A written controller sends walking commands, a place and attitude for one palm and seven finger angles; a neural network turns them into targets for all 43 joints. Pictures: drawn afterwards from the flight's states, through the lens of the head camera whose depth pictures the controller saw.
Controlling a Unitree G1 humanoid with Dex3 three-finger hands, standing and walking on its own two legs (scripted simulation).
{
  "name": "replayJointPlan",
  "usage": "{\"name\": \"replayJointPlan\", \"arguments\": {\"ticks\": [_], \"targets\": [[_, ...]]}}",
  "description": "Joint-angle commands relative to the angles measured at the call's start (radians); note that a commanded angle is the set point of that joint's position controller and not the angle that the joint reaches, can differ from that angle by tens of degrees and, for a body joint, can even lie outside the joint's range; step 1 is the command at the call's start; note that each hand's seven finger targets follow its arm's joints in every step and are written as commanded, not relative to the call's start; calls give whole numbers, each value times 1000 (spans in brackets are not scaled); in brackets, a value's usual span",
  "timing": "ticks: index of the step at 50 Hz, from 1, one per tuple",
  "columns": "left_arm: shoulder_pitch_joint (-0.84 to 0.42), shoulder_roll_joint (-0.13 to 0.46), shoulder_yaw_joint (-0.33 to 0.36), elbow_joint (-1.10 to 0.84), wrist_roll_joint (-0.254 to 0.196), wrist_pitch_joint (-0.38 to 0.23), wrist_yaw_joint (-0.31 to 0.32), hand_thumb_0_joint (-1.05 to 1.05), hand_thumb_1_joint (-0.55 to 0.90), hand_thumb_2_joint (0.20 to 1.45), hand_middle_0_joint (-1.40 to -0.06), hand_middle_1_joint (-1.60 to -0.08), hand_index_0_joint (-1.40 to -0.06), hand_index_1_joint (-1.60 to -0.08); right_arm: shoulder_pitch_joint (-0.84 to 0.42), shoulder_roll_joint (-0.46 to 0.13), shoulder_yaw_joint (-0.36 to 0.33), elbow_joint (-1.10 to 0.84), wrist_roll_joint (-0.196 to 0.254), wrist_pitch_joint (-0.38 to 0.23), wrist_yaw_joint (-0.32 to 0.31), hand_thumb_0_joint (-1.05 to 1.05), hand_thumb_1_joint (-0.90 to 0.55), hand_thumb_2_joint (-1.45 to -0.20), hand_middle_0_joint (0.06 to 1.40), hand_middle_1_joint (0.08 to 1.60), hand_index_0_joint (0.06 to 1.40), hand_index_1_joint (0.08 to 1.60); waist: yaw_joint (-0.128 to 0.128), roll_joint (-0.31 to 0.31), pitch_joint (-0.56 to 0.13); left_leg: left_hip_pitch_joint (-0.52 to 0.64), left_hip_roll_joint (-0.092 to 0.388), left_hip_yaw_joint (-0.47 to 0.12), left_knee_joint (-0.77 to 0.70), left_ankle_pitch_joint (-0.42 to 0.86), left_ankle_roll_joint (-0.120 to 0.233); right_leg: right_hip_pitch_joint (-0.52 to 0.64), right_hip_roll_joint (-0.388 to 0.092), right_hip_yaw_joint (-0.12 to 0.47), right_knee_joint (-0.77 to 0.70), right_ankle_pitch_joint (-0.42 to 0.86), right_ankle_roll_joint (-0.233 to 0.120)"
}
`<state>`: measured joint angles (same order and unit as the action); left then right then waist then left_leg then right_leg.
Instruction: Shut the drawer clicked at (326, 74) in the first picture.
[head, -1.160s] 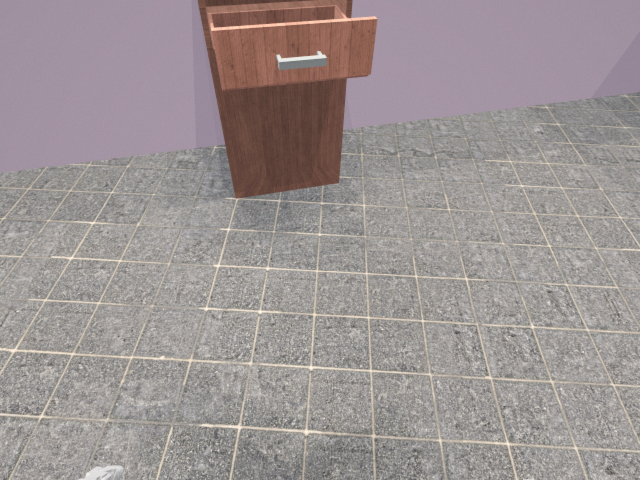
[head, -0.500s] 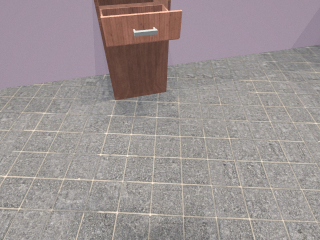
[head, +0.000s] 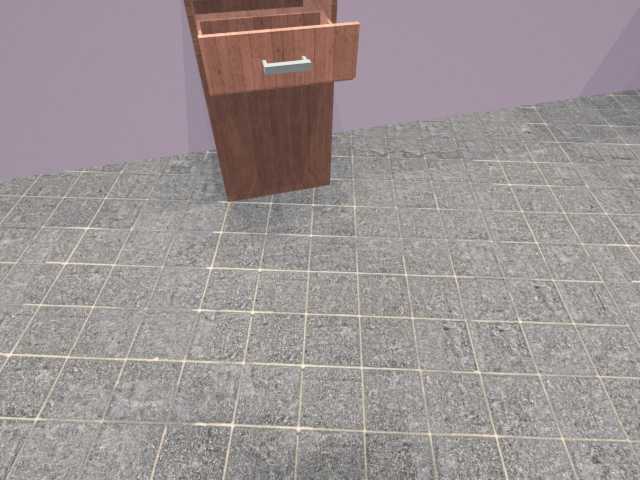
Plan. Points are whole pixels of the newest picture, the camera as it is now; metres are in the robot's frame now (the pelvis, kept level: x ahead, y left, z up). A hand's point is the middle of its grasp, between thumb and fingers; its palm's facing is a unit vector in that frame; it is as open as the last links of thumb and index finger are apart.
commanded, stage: look at it before walking up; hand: left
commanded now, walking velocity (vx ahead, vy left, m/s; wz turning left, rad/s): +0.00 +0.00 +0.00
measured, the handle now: (286, 64) +1.17 +0.16 -0.01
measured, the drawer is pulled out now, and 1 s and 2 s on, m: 0.30 0.30 0.30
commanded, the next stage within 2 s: walk to a spot facing it in 0.28 s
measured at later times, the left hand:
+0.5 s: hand out of the picture +0.07 +0.24 -0.16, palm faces -0.03 -0.95 -0.32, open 7.4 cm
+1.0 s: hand out of the picture +0.08 +0.13 -0.17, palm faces -0.11 -0.98 -0.15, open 7.4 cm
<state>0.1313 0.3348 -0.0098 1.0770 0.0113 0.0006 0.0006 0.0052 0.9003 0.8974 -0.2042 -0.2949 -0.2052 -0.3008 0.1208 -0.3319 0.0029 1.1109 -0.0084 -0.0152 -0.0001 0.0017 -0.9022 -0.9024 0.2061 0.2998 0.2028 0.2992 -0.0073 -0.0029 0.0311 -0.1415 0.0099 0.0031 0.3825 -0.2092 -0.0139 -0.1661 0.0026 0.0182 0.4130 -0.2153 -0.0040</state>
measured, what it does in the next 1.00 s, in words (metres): walks ahead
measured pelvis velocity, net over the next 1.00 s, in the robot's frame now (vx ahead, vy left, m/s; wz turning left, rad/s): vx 0.15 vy -0.03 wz -0.20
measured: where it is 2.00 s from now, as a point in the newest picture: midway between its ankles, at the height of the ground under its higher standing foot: (368, 377)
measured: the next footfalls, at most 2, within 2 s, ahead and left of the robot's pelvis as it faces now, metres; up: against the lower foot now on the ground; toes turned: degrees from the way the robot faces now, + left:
left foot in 1.14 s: +0.39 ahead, +0.07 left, +0.00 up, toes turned -7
right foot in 1.62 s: +0.49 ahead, -0.23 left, +0.00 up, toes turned -33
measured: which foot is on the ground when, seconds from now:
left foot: down 0.00-0.72, up 0.74-1.00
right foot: down 0.00-1.00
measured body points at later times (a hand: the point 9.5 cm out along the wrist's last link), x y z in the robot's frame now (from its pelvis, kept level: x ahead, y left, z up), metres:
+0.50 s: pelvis +0.01 +0.00 +0.00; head +0.00 +0.00 +0.45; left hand +0.08 +0.29 -0.14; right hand +0.08 -0.29 -0.14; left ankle +0.00 +0.13 -0.74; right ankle +0.01 -0.12 -0.74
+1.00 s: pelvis +0.15 -0.03 +0.00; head +0.17 -0.04 +0.45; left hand +0.09 +0.18 -0.15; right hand +0.17 -0.27 -0.15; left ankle +0.26 +0.09 -0.68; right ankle +0.04 -0.11 -0.74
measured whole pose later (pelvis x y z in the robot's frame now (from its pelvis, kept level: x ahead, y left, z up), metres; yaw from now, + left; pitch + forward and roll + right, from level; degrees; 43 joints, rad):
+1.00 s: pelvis +0.15 -0.03 +0.00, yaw -12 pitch +0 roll +0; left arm 0.49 0.10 0.02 1.12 0.03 -0.06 0.01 0.00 0.90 0.90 -0.20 -0.29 -0.20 -0.30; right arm 0.17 -0.17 -0.06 1.03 -0.02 -0.02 0.02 0.01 -0.91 -0.90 0.20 0.30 0.20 0.30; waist 0.03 0.00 0.04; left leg -0.59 0.11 0.08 0.93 -0.22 -0.04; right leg -0.02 0.04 0.01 0.34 -0.32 -0.05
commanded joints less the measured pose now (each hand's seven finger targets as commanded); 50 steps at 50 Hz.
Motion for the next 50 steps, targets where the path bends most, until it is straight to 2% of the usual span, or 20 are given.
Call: {"name": "replayJointPlan", "arguments": {"ticks": [1,19,21,22,24,26,28,29,30,31,33,34,35,36,37,38,40,43,47,50], "targets": [[-41,206,44,-65,0,-26,11,0,900,900,-200,-300,-200,-300,-46,-207,-37,-66,-1,-21,-13,0,-900,-900,200,300,200,300,8,13,-64,20,111,-91,-68,112,42,-2,-111,105,-81,107,-28],[-35,211,44,-56,0,-30,12,0,900,900,-200,-300,-200,-300,-48,-207,-35,-62,1,-19,-14,0,-900,-900,200,300,200,300,6,1,-65,35,113,-87,-71,142,38,15,-116,105,-92,157,-29],[40,88,20,-27,1,-6,13,0,900,900,-200,-300,-200,-300,19,-86,-9,-35,-8,-3,-10,0,-900,-900,200,300,200,300,8,6,-65,39,108,-49,-51,-8,21,-7,-101,107,-82,-20,-18],[61,85,23,-27,5,3,9,0,900,900,-200,-300,-200,-300,45,-81,-10,-32,-11,4,-8,0,-900,-900,200,300,200,300,9,1,-46,19,104,-43,-41,-135,22,-35,-89,122,-83,-154,-24],[71,92,35,-47,11,16,-4,0,900,900,-200,-300,-200,-300,60,-99,-25,-47,-17,12,-6,0,-900,-900,200,300,200,300,7,4,74,-62,107,-52,-58,-357,34,-140,-61,143,-76,-342,-38],[91,79,47,-76,13,16,-14,0,900,900,-200,-300,-200,-300,90,-118,-39,-64,-17,9,-8,0,-900,-900,200,300,200,300,2,40,116,-63,144,-91,-74,-431,62,-217,-25,132,2,-356,-49],[99,43,53,-107,12,5,-23,0,900,900,-200,-300,-200,-300,152,-145,-59,-74,-16,-1,-12,0,-900,-900,200,300,200,300,-19,122,99,8,242,-203,-133,-474,122,-301,33,48,194,-280,-40],[94,15,54,-123,11,-2,-27,0,900,900,-200,-300,-200,-300,170,-161,-72,-77,-13,-10,-14,0,-900,-900,200,300,200,300,-21,168,87,47,317,-251,-167,-442,162,-344,34,-22,300,-225,-27],[69,1,58,-140,12,-5,-30,0,900,900,-200,-300,-200,-300,183,-154,-78,-82,-13,-17,-13,0,-900,-900,200,300,200,300,-31,181,95,47,354,-257,-186,-384,192,-369,-4,-33,361,-253,-19],[55,-5,63,-154,12,-11,-33,0,900,900,-200,-300,-200,-300,186,-136,-78,-86,-15,-23,-13,0,-900,-900,200,300,200,300,-29,168,111,35,355,-225,-172,-292,195,-362,-31,-35,356,-277,-17],[139,-37,69,-134,12,-21,-39,0,900,900,-200,-300,-200,-300,147,-108,-75,-94,-16,-28,-13,0,-900,-900,200,300,200,300,26,119,89,-57,319,-100,-64,-164,153,-188,-40,-67,236,-208,-18],[264,-42,75,-90,16,-27,-37,0,900,900,-200,-300,-200,-300,117,-88,-70,-97,-16,-27,-14,0,-900,-900,200,300,200,300,83,61,42,-138,248,-2,112,-132,104,0,-14,-88,106,-110,-27],[399,34,90,-44,21,-43,-25,0,900,900,-200,-300,-200,-300,103,-28,-58,-121,-5,-30,-9,0,-900,-900,200,300,200,300,130,-181,5,-341,119,128,440,-163,39,196,-149,172,-59,-180,-87],[517,125,108,-15,9,-54,-8,0,900,900,-200,-300,-200,-300,31,24,-43,-183,-4,-43,2,0,-900,-900,200,300,200,300,161,-368,1,-579,27,154,687,-385,8,288,-371,563,-211,-119,-194],[533,101,101,-5,0,-58,9,0,900,900,-200,-300,-200,-300,-22,-8,-52,-190,-8,-44,1,0,-900,-900,200,300,200,300,159,-243,22,-613,71,42,780,-340,17,255,-384,610,-215,-54,-229],[479,67,94,-12,5,-58,12,0,900,900,-200,-300,-200,-300,-41,14,-56,-184,-7,-46,2,0,-900,-900,200,300,200,300,129,-131,74,-637,101,24,824,-266,13,207,-372,558,-205,-58,-264],[394,3,76,-34,12,-65,15,0,900,900,-200,-300,-200,-300,-1,44,-58,-156,-15,-40,7,0,-900,-900,200,300,200,300,65,-28,91,-591,127,22,787,-154,-4,123,-312,393,-196,26,-236],[371,-26,72,-26,14,-78,17,0,900,900,-200,-300,-200,-300,54,82,-64,-137,-13,-23,15,0,-900,-900,200,300,200,300,21,-70,72,-525,126,56,698,-65,-26,67,-248,241,-213,134,-202],[406,-41,71,6,16,-85,23,0,900,900,-200,-300,-200,-300,-6,113,-65,-166,-8,-25,27,0,-900,-900,200,300,200,300,33,-95,78,-532,111,82,556,5,-25,108,-212,186,-215,219,-185],[412,-48,72,20,14,-81,26,0,900,900,-200,-300,-200,-300,-72,123,-60,-197,-5,-35,32,0,-900,-900,200,300,200,300,51,-115,98,-457,92,101,408,27,-10,97,-198,152,-201,279,-160]]}}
